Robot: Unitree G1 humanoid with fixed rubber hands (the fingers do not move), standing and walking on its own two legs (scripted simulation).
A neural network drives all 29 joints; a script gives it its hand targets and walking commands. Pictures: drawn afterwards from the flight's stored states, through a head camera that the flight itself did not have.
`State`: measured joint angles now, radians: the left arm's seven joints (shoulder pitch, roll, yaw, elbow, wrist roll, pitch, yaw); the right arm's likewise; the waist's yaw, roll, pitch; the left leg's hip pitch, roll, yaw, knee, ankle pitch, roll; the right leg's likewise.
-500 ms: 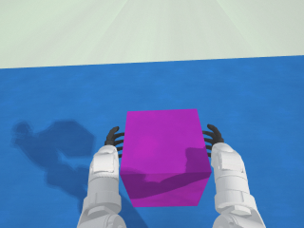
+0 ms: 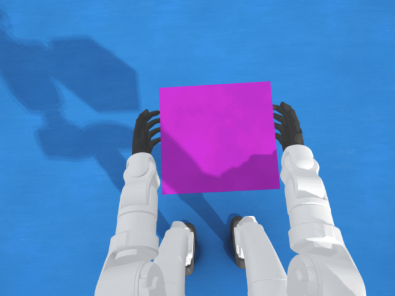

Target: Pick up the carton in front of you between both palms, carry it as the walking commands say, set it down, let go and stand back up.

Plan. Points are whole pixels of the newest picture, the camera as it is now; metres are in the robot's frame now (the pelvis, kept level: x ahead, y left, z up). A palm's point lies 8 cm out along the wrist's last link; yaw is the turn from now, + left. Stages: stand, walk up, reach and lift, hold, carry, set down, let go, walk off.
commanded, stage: set down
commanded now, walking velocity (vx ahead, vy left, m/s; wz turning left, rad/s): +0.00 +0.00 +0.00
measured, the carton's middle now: (214, 145) +0.40 -0.01 -0.15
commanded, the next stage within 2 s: none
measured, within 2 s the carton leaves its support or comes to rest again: rests again in 1.64 s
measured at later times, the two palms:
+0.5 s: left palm (160, 140) +0.44 +0.13 -0.21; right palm (273, 132) +0.44 -0.17 -0.22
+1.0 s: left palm (171, 140) +0.48 +0.12 -0.37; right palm (261, 132) +0.49 -0.18 -0.37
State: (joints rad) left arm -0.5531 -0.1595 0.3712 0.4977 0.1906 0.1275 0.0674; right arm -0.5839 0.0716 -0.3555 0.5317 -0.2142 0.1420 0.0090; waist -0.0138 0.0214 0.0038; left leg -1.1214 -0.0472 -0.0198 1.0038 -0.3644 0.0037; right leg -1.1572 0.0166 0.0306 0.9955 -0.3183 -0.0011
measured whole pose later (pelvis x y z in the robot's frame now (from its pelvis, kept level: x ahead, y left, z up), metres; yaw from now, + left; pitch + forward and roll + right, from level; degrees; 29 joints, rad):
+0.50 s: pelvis -0.03 -0.01 -0.13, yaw +1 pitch +43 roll +2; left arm -0.92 -0.10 0.51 0.59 0.22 0.27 0.07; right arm -0.95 -0.01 -0.44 0.66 -0.24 0.28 0.01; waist -0.01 0.03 -0.14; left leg -1.78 -0.06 -0.01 1.53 -0.50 -0.02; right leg -1.83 0.03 0.02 1.52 -0.45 -0.01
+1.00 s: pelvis -0.05 -0.01 -0.24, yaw +2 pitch +46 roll +3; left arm -1.23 0.02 0.48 0.68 0.15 0.29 0.12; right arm -1.29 -0.16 -0.38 0.76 -0.18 0.31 -0.03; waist -0.02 0.03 0.09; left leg -2.14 -0.07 0.00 1.91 -0.57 -0.03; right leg -2.19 0.03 0.02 1.90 -0.51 -0.01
